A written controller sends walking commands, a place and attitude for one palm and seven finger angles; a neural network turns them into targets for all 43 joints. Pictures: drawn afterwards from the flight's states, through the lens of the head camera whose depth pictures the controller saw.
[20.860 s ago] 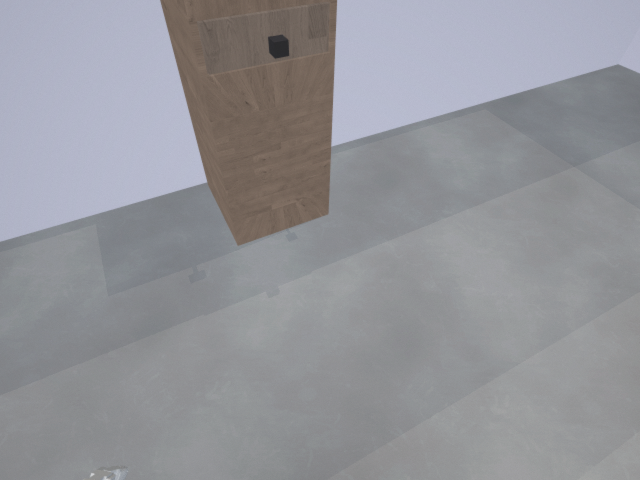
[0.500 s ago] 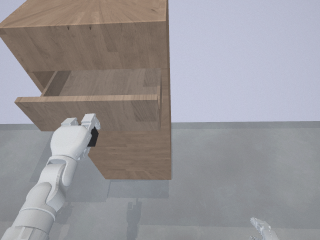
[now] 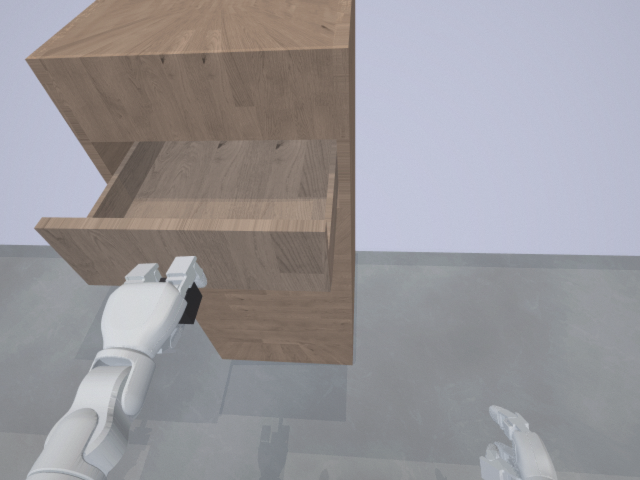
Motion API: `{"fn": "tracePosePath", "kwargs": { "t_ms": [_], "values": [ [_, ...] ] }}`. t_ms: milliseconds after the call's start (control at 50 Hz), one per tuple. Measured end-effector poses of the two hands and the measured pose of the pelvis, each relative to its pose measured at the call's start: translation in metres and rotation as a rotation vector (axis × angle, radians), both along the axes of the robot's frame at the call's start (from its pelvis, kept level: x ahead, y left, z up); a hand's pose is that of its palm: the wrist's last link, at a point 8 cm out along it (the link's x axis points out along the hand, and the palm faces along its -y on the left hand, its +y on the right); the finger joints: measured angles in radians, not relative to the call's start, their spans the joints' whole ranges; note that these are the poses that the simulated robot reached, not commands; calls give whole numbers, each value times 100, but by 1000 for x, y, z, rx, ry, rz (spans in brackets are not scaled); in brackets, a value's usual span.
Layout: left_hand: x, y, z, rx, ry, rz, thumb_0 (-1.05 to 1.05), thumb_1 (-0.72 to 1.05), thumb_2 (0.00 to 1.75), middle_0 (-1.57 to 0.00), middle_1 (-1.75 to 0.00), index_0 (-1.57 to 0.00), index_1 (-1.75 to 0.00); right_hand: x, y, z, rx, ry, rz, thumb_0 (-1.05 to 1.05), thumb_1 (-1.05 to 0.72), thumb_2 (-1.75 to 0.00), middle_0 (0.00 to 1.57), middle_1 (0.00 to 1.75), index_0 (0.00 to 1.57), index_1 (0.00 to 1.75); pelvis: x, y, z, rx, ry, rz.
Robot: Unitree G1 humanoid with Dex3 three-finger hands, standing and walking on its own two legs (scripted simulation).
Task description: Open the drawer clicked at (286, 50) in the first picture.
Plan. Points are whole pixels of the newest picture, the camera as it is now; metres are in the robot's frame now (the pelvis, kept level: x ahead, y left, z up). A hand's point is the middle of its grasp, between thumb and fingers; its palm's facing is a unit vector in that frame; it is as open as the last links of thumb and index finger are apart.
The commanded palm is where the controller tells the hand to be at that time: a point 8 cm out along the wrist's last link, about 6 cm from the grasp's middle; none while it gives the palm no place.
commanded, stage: pull the drawer open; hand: left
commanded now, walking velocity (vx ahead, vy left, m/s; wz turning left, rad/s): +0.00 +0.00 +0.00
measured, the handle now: (182, 287) +0.34 +0.23 +0.05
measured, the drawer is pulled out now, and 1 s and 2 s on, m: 0.18 0.30 0.29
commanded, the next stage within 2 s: open the thumb to release the handle in 1.32 s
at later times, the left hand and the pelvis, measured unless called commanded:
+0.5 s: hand (149, 381) +0.22 +0.23 +0.03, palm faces +0.00 -0.08 -1.00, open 8.1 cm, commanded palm +0.19 +0.25 +0.09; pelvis +0.01 +0.00 +0.00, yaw +0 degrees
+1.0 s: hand (133, 429) +0.16 +0.23 +0.03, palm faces -0.01 -0.09 -1.00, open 8.1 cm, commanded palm +0.12 +0.25 +0.09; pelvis +0.00 +0.00 -0.01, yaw -1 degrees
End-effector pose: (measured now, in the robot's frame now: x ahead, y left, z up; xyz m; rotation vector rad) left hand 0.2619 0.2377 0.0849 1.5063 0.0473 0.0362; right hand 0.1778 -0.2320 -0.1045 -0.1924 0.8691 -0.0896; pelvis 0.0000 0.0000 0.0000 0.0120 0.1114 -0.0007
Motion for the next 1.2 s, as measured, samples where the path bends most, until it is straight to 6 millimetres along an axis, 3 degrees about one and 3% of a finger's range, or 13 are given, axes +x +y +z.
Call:
{"fn": "tracePosePath", "kwargs": {
  "t_ms": [540,960,1200],
  "values": [
    [-70,-3,0,-18,-3,19,6,44,72,-42,-135,-23,-128,27,14,6,20,-60,74,1,-91,-89,20,30,20,30,5,-1,-4,-2,-12,-2],
    [-119,-5,0,-25,7,30,8,46,69,-42,-135,-22,-128,20,7,6,9,-61,78,1,-91,-89,20,30,20,30,0,-4,-8,-2,-7,-21],
    [-119,-5,0,-26,13,34,8,48,67,-42,-135,-22,-128,16,1,7,17,-65,53,1,-91,-89,20,30,20,30,2,-4,-10,-1,7,-42]
  ]
}}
